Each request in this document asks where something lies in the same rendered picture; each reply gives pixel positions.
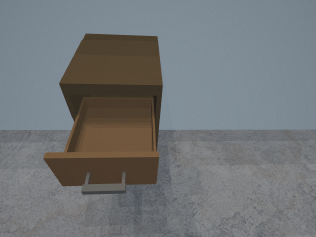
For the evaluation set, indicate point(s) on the handle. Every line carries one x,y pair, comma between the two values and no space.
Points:
111,188

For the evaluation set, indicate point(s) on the cabinet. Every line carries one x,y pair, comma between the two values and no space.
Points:
114,66

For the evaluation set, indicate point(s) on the drawer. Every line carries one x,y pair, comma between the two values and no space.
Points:
110,135

